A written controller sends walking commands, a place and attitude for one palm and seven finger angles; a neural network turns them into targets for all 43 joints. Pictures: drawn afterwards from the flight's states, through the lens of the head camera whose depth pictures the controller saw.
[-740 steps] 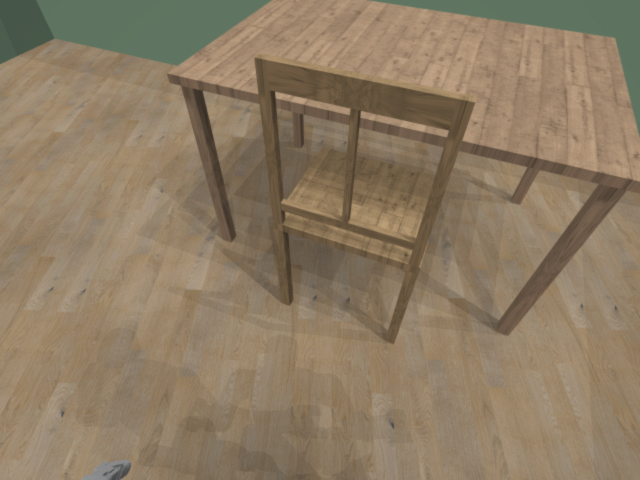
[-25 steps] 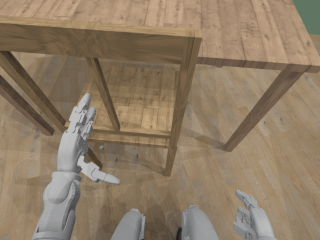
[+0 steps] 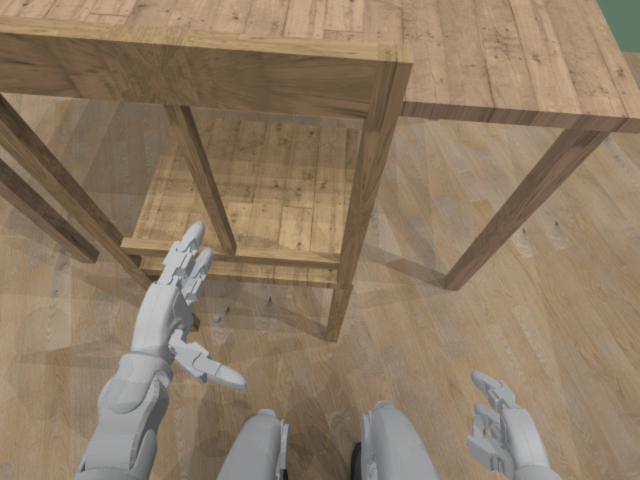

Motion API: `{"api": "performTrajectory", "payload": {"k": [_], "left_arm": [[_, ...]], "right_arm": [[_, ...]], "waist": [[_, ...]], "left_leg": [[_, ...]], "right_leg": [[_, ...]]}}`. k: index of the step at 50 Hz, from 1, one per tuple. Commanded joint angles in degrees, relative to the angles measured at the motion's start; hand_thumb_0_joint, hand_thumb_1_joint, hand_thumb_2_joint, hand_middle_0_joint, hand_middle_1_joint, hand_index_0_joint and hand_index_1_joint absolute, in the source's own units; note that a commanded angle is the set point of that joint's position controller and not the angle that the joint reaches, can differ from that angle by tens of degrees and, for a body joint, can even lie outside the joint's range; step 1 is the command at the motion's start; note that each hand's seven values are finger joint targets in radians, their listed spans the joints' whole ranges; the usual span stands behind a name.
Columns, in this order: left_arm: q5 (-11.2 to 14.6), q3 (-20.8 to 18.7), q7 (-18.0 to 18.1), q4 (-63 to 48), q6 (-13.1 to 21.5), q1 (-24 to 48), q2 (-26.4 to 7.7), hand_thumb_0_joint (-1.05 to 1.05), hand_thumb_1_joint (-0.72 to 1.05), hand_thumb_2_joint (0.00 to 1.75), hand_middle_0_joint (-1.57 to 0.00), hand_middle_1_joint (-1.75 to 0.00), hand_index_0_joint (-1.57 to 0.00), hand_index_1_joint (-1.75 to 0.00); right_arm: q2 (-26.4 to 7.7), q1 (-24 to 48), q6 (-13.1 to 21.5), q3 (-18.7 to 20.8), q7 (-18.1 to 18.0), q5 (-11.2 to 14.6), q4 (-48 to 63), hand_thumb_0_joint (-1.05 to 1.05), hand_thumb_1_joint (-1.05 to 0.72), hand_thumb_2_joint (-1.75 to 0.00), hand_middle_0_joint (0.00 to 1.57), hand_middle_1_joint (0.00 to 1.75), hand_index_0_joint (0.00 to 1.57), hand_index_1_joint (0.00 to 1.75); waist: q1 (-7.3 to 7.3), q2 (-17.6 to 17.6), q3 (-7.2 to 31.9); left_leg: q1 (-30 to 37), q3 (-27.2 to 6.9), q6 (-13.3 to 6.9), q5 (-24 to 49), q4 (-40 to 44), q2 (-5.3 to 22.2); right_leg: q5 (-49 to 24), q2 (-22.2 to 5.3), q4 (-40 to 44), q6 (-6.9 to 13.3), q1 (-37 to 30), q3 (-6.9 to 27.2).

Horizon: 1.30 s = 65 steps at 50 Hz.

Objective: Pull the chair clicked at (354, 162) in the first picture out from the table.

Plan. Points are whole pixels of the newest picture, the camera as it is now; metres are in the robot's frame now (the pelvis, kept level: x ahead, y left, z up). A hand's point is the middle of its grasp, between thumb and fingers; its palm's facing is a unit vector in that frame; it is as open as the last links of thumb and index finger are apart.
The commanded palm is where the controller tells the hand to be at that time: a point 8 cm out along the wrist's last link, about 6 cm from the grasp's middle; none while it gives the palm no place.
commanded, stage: aim the fingers beside a spindle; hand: left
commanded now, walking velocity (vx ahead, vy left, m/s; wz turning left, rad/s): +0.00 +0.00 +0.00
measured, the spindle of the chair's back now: (210, 194) +0.46 +0.16 +0.03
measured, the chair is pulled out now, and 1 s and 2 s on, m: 0.00 0.00 0.00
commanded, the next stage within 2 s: push the fingers through the gap in 1.50 s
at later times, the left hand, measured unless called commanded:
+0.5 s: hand (188, 292) +0.31 +0.15 +0.07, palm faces -0.01 -1.00 -0.08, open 16.9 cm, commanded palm +0.29 +0.20 +0.03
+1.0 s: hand (218, 327) +0.30 +0.13 -0.01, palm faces -0.16 -0.99 +0.05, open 16.9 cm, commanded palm +0.29 +0.20 +0.04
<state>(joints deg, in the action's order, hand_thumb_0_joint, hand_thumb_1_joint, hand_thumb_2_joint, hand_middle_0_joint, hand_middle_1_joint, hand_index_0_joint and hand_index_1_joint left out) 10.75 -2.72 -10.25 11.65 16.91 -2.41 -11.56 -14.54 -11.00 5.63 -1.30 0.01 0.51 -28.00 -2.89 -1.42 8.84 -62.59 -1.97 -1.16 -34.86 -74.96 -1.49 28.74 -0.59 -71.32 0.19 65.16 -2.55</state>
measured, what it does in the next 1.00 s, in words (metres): stands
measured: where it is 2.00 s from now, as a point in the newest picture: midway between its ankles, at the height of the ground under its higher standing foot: outside the picture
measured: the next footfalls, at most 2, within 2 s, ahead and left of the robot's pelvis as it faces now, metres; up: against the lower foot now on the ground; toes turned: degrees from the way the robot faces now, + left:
none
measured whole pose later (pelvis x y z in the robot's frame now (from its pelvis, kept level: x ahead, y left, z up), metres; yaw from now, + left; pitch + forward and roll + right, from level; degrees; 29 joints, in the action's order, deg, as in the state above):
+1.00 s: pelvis +0.00 +0.00 +0.00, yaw +0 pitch +23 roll -2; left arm 11.9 -2.6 -12.7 13.1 16.4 -3.6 -11.8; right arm -15.0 -11.1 6.1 -1.3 -0.3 0.9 -28.3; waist -3.0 -1.5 8.9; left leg -62.2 -2.2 -1.2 -34.8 -74.4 -1.3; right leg 28.6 -0.4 -70.6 0.2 64.7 -2.7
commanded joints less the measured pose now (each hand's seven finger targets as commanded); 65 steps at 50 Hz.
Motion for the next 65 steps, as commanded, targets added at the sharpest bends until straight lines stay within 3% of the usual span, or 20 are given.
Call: {"api": "performTrajectory", "payload": {"k": [1,4,8,10,12,16,20,23,25,29,32,35,40,45,49,50,54,58,62,65], "left_arm": [[1.06,-6.65,4.71,-32.12,11.99,6.06,-10.71,0.0,-0.5,0.3,-0.06,-0.08,-0.06,-0.08],[-0.89,-6.76,7.08,-17.51,10.66,3.78,-7.43,0.0,-0.5,0.3,-0.06,-0.08,-0.06,-0.08],[-2.27,1.1,2.13,0.9,4.48,3.38,0.43,0.0,-0.5,0.3,-0.06,-0.08,-0.06,-0.08],[-1.16,3.75,-1.5,-0.73,2.78,4.68,1.96,0.0,-0.5,0.3,-0.06,-0.08,-0.06,-0.08],[0.05,1.19,-2.9,-9.24,3.86,9.2,-2.46,0.0,-0.5,0.3,-0.06,-0.08,-0.06,-0.08],[1.05,-5.38,2.53,-36.09,11.33,7.41,-11.16,0.0,-0.5,0.3,-0.06,-0.08,-0.06,-0.08],[-1.31,-8.2,8.76,-23.43,11.77,3.95,-10.3,0.0,-0.5,0.3,-0.06,-0.08,-0.06,-0.08],[-3.4,-0.84,6.49,-1.34,6.45,3.26,-1.1,0.0,-0.5,0.3,-0.06,-0.08,-0.06,-0.08],[-2.86,1.47,2.49,4.25,3.15,4.27,0.68,0.0,-0.5,0.3,-0.06,-0.08,-0.06,-0.08],[0.0,0.66,-2.89,-9.48,3.48,9.91,-3.17,0.0,-0.5,0.3,-0.06,-0.08,-0.06,-0.08],[1.67,-6.67,0.74,-32.0,10.52,10.52,-12.15,0.0,-0.5,0.3,-0.06,-0.08,-0.06,-0.08],[1.04,-10.77,6.76,-32.96,13.83,4.05,-14.77,0.0,-0.5,0.3,-0.06,-0.08,-0.06,-0.08],[-1.65,-3.47,4.12,3.71,6.6,1.69,-2.15,0.0,-0.5,0.3,-0.06,-0.08,-0.06,-0.08],[1.55,2.2,-6.26,-3.49,2.43,6.22,-0.58,0.0,-0.5,0.3,-0.06,-0.08,-0.06,-0.08],[3.01,-6.53,-0.58,-32.88,11.47,9.02,-11.92,0.0,-0.5,0.3,-0.06,-0.08,-0.06,-0.08],[2.66,-10.66,2.53,-36.01,13.38,6.44,-16.49,0.0,-0.5,0.3,-0.06,-0.08,-0.06,-0.08],[-0.35,-9.63,8.55,-19.22,12.93,4.81,-9.9,0.0,-0.5,0.3,-0.06,-0.08,-0.06,-0.08],[-1.88,-1.49,2.37,4.52,5.19,3.11,-1.21,0.0,-0.5,0.3,-0.06,-0.08,-0.06,-0.08],[0.8,5.23,-5.92,-5.22,2.32,6.72,1.68,0.0,-0.5,0.3,-0.06,-0.08,-0.06,-0.08],[2.25,-1.55,-2.15,-30.24,8.37,11.31,-8.36,0.0,-0.5,0.3,-0.06,-0.08,-0.06,-0.08]], "right_arm": [[-6.69,-1.75,3.55,3.5,-0.41,-0.56,7.58,0.0,-0.9,-0.9,0.2,0.3,0.2,0.3],[-6.72,-0.97,2.66,3.27,0.08,-0.71,5.55,0.0,-0.9,-0.9,0.2,0.3,0.2,0.3],[-8.4,0.35,1.01,2.97,0.62,0.78,5.77,0.0,-0.9,-0.9,0.2,0.3,0.2,0.3],[-8.71,0.54,1.12,3.28,0.22,1.57,7.66,0.0,-0.9,-0.9,0.2,0.3,0.2,0.3],[-8.75,0.22,1.49,3.75,-0.62,1.23,8.4,0.0,-0.9,-0.9,0.2,0.3,0.2,0.3],[-7.01,-1.7,3.68,3.84,-0.91,-0.28,8.65,0.0,-0.9,-0.9,0.2,0.3,0.2,0.3],[-6.48,-1.23,2.79,3.25,-0.06,-0.84,5.88,0.0,-0.9,-0.9,0.2,0.3,0.2,0.3],[-7.46,0.09,1.12,2.65,0.69,-0.14,4.68,0.0,-0.9,-0.9,0.2,0.3,0.2,0.3],[-8.54,1.32,0.5,2.68,0.62,1.41,6.02,0.0,-0.9,-0.9,0.2,0.3,0.2,0.3],[-8.53,0.23,1.33,3.68,-0.67,1.24,8.85,0.0,-0.9,-0.9,0.2,0.3,0.2,0.3],[-7.03,-1.12,3.19,3.71,-1.05,0.07,8.99,0.0,-0.9,-0.9,0.2,0.3,0.2,0.3],[-6.14,-2.42,3.69,3.27,-0.61,-0.75,6.58,0.0,-0.9,-0.9,0.2,0.3,0.2,0.3],[-7.69,-0.08,1.39,2.74,0.56,0.09,3.65,0.0,-0.9,-0.9,0.2,0.3,0.2,0.3],[-9.07,0.06,1.94,3.62,-0.49,2.03,8.25,0.0,-0.9,-0.9,0.2,0.3,0.2,0.3],[-7.0,-2.1,4.45,3.94,-1.13,0.0,8.06,0.0,-0.9,-0.9,0.2,0.3,0.2,0.3],[-7.27,-2.8,4.71,3.78,-1.2,-0.37,7.24,0.0,-0.9,-0.9,0.2,0.3,0.2,0.3],[-6.21,-0.29,3.43,3.02,-0.1,-0.79,4.61,0.0,-0.9,-0.9,0.2,0.3,0.2,0.3],[-8.65,0.98,1.09,2.74,0.93,0.75,4.79,0.0,-0.9,-0.9,0.2,0.3,0.2,0.3],[-8.98,0.04,1.67,3.63,-0.2,1.92,8.46,0.0,-0.9,-0.9,0.2,0.3,0.2,0.3],[-7.85,-0.82,3.54,4.04,-1.09,0.58,9.35,0.0,-0.9,-0.9,0.2,0.3,0.2,0.3]], "waist": [[2.59,-6.71,31.37],[-0.06,0.69,19.93],[-1.92,5.38,9.5],[-1.38,3.89,12.34],[-0.53,1.53,20.18],[3.87,-10.62,35.34],[0.45,-0.89,23.34],[-2.69,5.73,8.47],[-2.06,7.3,7.08],[0.15,0.69,22.07],[3.54,-7.54,35.34],[2.73,-6.12,31.37],[-2.83,7.46,7.7],[-0.71,1.85,19.05],[3.14,-8.0,34.44],[3.79,-8.31,34.02],[-0.09,-0.65,19.49],[-1.84,4.75,8.29],[-0.88,0.44,19.61],[1.74,-7.26,33.2]], "left_leg": [[22.55,-2.1,2.49,34.3,11.61,1.22],[12.45,-1.25,1.07,23.52,10.47,1.26],[3.92,-0.72,0.3,8.84,11.39,0.6],[5.73,-0.38,-0.02,8.84,11.97,0.43],[8.66,-0.35,-0.12,12.31,11.11,0.55],[25.73,-2.16,2.93,34.84,11.86,1.07],[15.71,-1.91,1.5,27.97,10.52,1.35],[3.99,-1.05,0.52,10.02,10.46,0.85],[2.58,-0.56,-0.01,5.19,11.96,0.2],[8.72,0.26,-0.25,12.57,11.15,0.19],[20.22,-0.44,1.04,28.68,11.39,0.46],[20.46,-1.2,1.98,33.67,10.99,0.89],[1.53,0.14,0.11,9.88,9.59,0.47],[6.92,0.6,-0.38,12.33,11.0,0.17],[21.98,-0.67,1.21,30.73,11.42,0.67],[22.39,-1.25,2.25,33.61,11.62,0.88],[12.32,-0.9,1.05,24.12,10.02,1.03],[2.73,-0.3,0.4,7.25,11.23,0.33],[9.88,-0.5,-0.03,13.13,12.29,0.61],[21.65,-1.84,1.21,27.9,11.63,1.15]], "right_leg": [[-20.99,0.05,7.26,2.58,-20.07,0.35],[-15.96,0.33,7.6,1.94,-16.8,-0.37],[-3.63,0.28,10.42,1.77,-11.44,-0.38],[-3.64,0.09,11.34,2.03,-13.34,0.23],[-7.17,-0.13,10.47,2.02,-16.29,0.99],[-19.9,-0.3,7.15,2.94,-20.31,0.57],[-17.91,0.36,7.18,2.26,-17.47,-0.36],[-4.38,0.47,9.83,1.56,-10.58,-0.73],[0.8,0.28,12.36,1.78,-11.43,0.36],[-7.76,-0.27,10.92,2.06,-18.32,1.73],[-20.82,-0.3,8.41,2.77,-24.99,2.06],[-23.44,0.29,7.55,2.76,-22.41,0.97],[-5.23,0.51,11.41,1.52,-12.89,0.8],[-8.2,-0.15,11.67,2.0,-18.49,1.94],[-21.69,-0.13,8.73,2.74,-23.8,1.61],[-22.34,0.26,7.72,3.05,-22.86,1.02],[-17.27,0.49,7.53,2.15,-17.23,0.12],[-1.7,0.52,10.99,1.78,-11.03,0.03],[-7.87,0.01,11.0,2.14,-16.56,0.47],[-17.06,-0.02,8.06,2.36,-20.01,0.54]]}}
